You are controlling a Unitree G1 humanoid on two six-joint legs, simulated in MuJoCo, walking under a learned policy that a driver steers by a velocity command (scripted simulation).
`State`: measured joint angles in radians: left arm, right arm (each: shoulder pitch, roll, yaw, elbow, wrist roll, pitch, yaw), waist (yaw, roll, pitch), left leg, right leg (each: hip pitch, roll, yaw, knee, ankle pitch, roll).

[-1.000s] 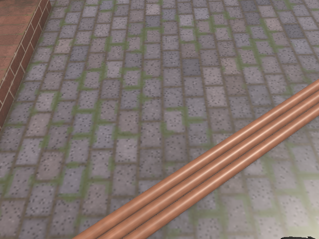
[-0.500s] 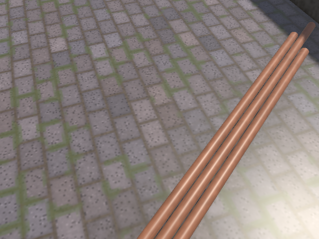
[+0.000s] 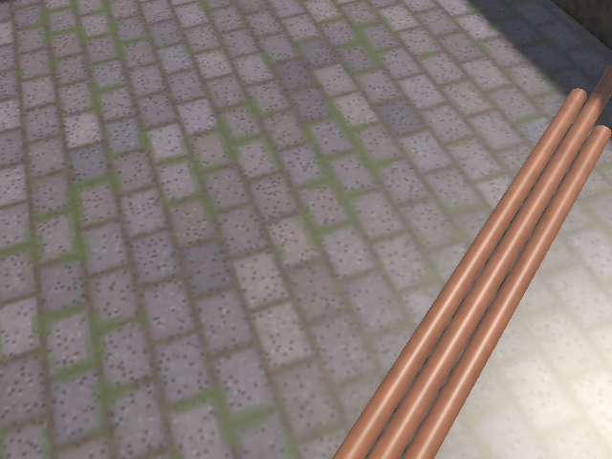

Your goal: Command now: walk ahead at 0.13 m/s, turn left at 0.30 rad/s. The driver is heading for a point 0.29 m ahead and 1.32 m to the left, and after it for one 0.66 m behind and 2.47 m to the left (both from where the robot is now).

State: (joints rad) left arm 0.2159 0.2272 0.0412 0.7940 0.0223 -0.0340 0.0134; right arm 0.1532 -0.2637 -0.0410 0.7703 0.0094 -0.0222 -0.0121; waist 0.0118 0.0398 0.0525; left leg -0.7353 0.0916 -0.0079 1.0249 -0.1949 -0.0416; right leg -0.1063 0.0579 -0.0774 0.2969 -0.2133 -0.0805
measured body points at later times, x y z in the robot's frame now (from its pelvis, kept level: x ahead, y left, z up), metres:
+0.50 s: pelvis +0.11 +0.00 +0.03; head +0.15 +0.00 +0.47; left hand +0.23 +0.30 -0.06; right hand +0.33 -0.25 -0.07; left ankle +0.14 +0.13 -0.69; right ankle +0.19 -0.11 -0.71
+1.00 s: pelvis +0.07 -0.05 +0.00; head +0.08 -0.03 +0.45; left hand +0.11 +0.30 -0.08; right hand +0.29 -0.24 -0.10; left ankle +0.02 +0.05 -0.72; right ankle +0.14 -0.15 -0.64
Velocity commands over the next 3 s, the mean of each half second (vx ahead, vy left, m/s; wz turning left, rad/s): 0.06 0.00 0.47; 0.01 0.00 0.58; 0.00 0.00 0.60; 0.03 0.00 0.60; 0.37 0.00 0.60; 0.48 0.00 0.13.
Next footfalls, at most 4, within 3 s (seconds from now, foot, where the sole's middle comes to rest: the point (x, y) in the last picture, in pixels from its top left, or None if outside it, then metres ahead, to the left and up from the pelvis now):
0.10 left None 0.18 0.14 -0.73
0.46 right None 0.23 -0.09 -0.75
0.84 left None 0.06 0.08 -0.74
1.16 right None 0.11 -0.18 -0.78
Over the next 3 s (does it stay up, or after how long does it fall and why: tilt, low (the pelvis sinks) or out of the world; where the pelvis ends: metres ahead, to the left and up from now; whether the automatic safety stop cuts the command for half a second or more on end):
stays up -0.03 0.32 -0.03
